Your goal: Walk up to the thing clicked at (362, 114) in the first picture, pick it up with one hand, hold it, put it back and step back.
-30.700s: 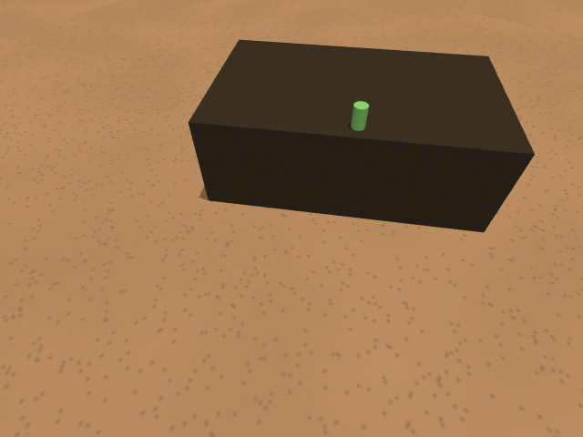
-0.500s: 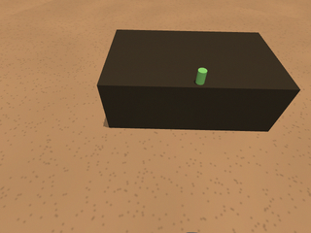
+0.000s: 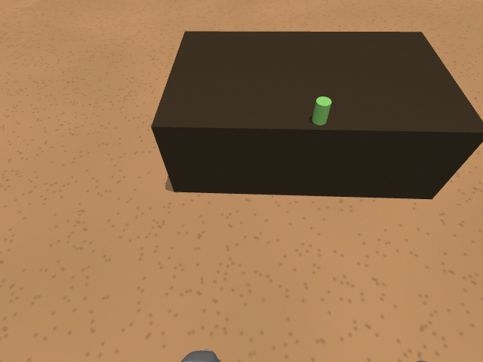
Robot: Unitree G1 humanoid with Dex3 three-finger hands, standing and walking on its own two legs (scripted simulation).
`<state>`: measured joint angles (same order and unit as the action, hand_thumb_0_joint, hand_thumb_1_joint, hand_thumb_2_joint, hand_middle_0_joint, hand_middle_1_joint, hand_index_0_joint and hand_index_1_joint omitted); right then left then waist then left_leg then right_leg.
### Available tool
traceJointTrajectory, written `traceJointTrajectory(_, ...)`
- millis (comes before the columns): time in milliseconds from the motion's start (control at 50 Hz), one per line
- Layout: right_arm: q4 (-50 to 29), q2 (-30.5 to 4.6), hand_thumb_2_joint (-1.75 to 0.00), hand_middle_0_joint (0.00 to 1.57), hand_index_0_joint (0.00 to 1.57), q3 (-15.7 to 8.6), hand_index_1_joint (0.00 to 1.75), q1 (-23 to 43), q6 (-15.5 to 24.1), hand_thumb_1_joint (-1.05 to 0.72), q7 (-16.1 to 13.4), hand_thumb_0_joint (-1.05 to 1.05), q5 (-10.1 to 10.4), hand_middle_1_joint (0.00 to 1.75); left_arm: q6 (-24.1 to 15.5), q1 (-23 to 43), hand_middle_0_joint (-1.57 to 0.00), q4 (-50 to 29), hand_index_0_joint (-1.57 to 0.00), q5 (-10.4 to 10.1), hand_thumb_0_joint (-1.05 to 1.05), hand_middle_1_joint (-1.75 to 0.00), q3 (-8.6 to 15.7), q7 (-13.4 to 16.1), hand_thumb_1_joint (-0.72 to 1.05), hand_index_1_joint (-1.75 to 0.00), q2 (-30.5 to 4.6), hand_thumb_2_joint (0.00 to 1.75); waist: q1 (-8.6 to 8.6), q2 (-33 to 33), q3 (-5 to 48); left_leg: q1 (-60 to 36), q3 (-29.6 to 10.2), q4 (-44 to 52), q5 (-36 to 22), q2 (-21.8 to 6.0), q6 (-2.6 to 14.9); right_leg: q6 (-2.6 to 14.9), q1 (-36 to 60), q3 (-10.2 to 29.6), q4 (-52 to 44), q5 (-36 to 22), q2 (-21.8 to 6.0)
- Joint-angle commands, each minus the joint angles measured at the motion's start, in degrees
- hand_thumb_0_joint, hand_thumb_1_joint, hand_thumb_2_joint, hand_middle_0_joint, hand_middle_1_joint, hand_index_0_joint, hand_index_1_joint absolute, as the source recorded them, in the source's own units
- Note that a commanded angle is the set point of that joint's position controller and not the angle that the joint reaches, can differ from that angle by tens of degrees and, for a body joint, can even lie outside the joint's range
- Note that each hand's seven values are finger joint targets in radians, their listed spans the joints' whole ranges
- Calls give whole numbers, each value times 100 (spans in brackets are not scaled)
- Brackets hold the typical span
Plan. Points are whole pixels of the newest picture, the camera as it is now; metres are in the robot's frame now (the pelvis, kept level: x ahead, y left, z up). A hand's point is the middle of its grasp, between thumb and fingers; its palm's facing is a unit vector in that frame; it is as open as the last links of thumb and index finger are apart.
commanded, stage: step back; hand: right
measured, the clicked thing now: (321, 111) +0.99 -0.26 -0.27
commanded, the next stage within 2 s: stand in 0.26 s
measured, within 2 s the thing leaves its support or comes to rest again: neither
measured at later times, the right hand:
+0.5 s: hand out of the picture +0.12 -0.23 -0.13, palm faces +0.02 +0.95 -0.32, open 7.4 cm
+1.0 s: hand out of the picture +0.05 -0.24 -0.14, palm faces +0.03 +0.94 -0.33, open 7.4 cm
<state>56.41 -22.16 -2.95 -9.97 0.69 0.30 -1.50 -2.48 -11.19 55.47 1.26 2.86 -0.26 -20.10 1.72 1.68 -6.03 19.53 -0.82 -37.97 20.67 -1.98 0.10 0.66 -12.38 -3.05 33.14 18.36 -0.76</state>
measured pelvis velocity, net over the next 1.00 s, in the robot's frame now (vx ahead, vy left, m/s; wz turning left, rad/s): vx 0.00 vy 0.02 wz -0.03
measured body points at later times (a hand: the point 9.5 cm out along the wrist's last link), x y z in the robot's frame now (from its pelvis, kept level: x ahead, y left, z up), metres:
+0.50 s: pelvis +0.02 +0.02 +0.01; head +0.01 +0.02 +0.46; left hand +0.12 +0.31 -0.11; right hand +0.12 -0.28 -0.11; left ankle +0.06 +0.14 -0.73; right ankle -0.01 -0.12 -0.73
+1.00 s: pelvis +0.00 +0.02 +0.02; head +0.00 +0.02 +0.47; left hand +0.08 +0.32 -0.12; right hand +0.05 -0.29 -0.11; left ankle +0.06 +0.14 -0.73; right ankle -0.01 -0.12 -0.73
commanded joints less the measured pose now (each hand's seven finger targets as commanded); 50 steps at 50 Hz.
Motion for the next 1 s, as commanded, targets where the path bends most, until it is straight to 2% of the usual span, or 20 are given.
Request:
traceJointTrajectory(0, -98, -920, -90, 20, 20, -277, 30, -337, 101, -90, -136, 0, -10, 30, 14, 437, -20, -556, -20, -94, 0, -30, 228, 141, 90, -30, -1325, 90, -271, -467, 1009, -1277, -39, 1170, -2419, -116, 173, 327, -182, 599, 286, -2968, -819)
traceJointTrajectory(20, -152, -1164, -90, 20, 20, -314, 30, -141, 99, -90, -157, 0, -39, 30, 52, 281, -20, -540, -20, -127, 0, -30, 179, 139, 90, -30, -1184, 90, -142, 75, 1133, -1430, -678, 1149, -2957, -701, 417, 161, -489, 498, 442, -2021, -475)
traceJointTrajectory(40, -298, -1350, -90, 20, 20, -303, 30, 246, 94, -90, -162, 0, -30, 30, 125, 218, -20, -467, -20, -162, 0, -30, 148, 141, 90, -30, -1090, 90, -28, 337, 1148, -896, -1374, 1481, -2266, -1298, 875, 32, -326, 336, 639, -546, -65)
traceJointTrajectory(60, -346, -1502, -90, 20, 20, -305, 30, 543, 69, -90, -140, 0, 25, 30, 188, 75, -20, -295, -20, -161, 0, -30, 187, 170, 90, -30, -1214, 90, 31, 607, 1092, -289, -1516, 1534, -1742, -1607, 1252, 61, 178, 263, 705, 596, -13)
traceJointTrajectory(80, -287, -1406, -90, 20, 20, -285, 30, 712, 46, -90, -124, 0, 5, 30, 179, 99, -20, -181, -20, -119, 0, -30, 171, 166, 90, -30, -1221, 90, 54, 515, 914, -31, -1389, 1595, -1454, -1511, 1162, 91, 393, 272, 509, 679, -38)
traceJointTrajectory(100, -246, -1299, -90, 20, 20, -235, 30, 792, 30, -90, -117, 0, 5, 30, 156, 36, -20, -104, -20, -87, 0, -30, 143, 154, 90, -30, -1151, 90, 133, 539, 859, -148, -1088, 1461, -1501, -1298, 900, 124, 382, 368, -33, 251, -110)
traceJointTrajectory(140, -239, -1086, -90, 20, 20, -159, 30, 838, 39, -90, -129, 0, 39, 30, 79, 34, -20, -32, -20, -61, 0, -30, 198, 150, 90, -30, -1333, 90, 64, 322, 906, -228, -605, 979, -1905, -788, 465, 199, 454, 684, -404, -1072, -382)
traceJointTrajectory(180, -134, -1000, -90, 20, 20, -135, 30, 790, 36, -90, -114, 0, 76, 30, 44, 239, -20, -23, -20, -69, 0, -30, 218, 141, 90, -30, -1506, 90, -83, 146, 955, -607, -338, 862, -1718, -515, 283, 279, 143, 1007, -585, -1433, -627)
traceJointTrajectory(220, 0, -983, -90, 20, 20, -118, 30, 824, 36, -90, -96, 0, 82, 30, 37, 388, -20, 8, -20, -77, 0, -30, 179, 147, 90, -30, -1438, 90, -107, 76, 1059, -1007, -337, 955, -2109, -596, 308, 240, 35, 924, -560, -1726, -602)
traceJointTrajectory(240, 53, -1011, -90, 20, 20, -67, 30, 669, 93, -90, -53, 0, 111, 30, 21, 335, -20, 179, -20, -140, 0, -30, -4, 95, 90, -30, -1071, 90, -170, 141, 1313, -1297, -488, 1144, -2140, -624, 317, 119, 271, 812, -813, -1466, -559)
traceJointTrajectory(280, 117, -998, -90, 20, 20, -56, 30, 725, 159, -90, -41, 0, 96, 30, -3, 490, -20, 202, -20, -125, 0, -30, -11, 83, 90, -30, -1135, 90, -183, 44, 1290, -1392, -469, 1229, -2895, -682, 296, 41, 459, 732, -844, -1947, -544)
traceJointTrajectory(300, 157, -980, -90, 20, 20, -55, 30, 837, 162, -90, -42, 0, 111, 30, -7, 451, -20, 269, -20, -135, 0, -30, -22, 90, 90, -30, -1171, 90, -155, 1, 1241, -1533, -419, 1209, -2877, -654, 258, 49, 400, 769, -975, -2058, -587)
traceJointTrajectory(400, 296, -933, -90, 20, 20, 5, 30, 888, 135, -90, -18, 0, 114, 30, 0, 726, -20, 409, -20, -99, 0, -30, -60, 68, 90, -30, -1233, 90, -221, -248, 682, -1372, -413, 1726, -2119, -614, 162, 3, 312, 795, -1468, -1417, -628)
traceJointTrajectory(560, 419, -933, -90, 20, 20, 5, 30, 964, 172, -90, -3, 0, 105, 30, -24, 782, -20, 555, -20, -91, 0, -30, -47, 53, 90, -30, -1249, 90, -170, -163, 689, -1351, -350, 2073, -1832, -587, 78, -15, 605, 794, -1761, -1203, -678)
traceJointTrajectory(620, 478, -947, -90, 20, 20, 9, 30, 970, 149, -90, 7, 0, 107, 30, -4, 739, -20, 608, -20, -74, 0, -30, -61, 39, 90, -30, -1222, 90, -166, -67, 488, -1249, -382, 2246, -1052, -549, 46, -17, 396, 802, -1927, -633, -643)
traceJointTrajectory(740, 571, -961, -90, 20, 20, 14, 30, 830, 149, -90, 17, 0, 99, 30, -18, 806, -20, 602, -20, -81, 0, -30, -67, 33, 90, -30, -1234, 90, -207, -130, 598, -1278, -376, 2240, -1185, -565, 48, -6, 452, 821, -1978, -621, -677)
traceJointTrajectory(780, 582, -996, -90, 20, 20, 8, 30, 816, 156, -90, 9, 0, 98, 30, -17, 792, -20, 602, -20, -85, 0, -30, -67, 34, 90, -30, -1227, 90, -196, -99, 757, -1355, -371, 2188, -1484, -601, 71, 0, 582, 817, -1922, -907, -705)
traceJointTrajectory(840, 611, -985, -90, 20, 20, 9, 30, 774, 129, -90, 10, 0, 86, 30, 0, 724, -20, 628, -20, -70, 0, -30, -79, 35, 90, -30, -1249, 90, -207, -152, 559, -1353, -360, 2225, -1040, -556, 43, 6, 248, 845, -2051, -398, -674)
traceJointTrajectory(880, 618, -986, -90, 20, 20, 15, 30, 724, 138, -90, 5, 0, 96, 30, 6, 731, -20, 611, -20, -73, 0, -30, -77, 31, 90, -30, -1254, 90, -234, -107, 659, -1378, -354, 2205, -1215, -583, 61, 14, 368, 828, -1979, -702, -688)
traceJointTrajectory(980, 649, -1039, -90, 20, 20, 18, 30, 650, 102, -90, 2, 0, 84, 30, 54, 584, -20, 676, -20, -74, 0, -30, -80, 12, 90, -30, -1229, 90, -221, -72, 332, -1002, -516, 2474, -326, -602, 63, 12, 174, 772, -1923, -122, -591)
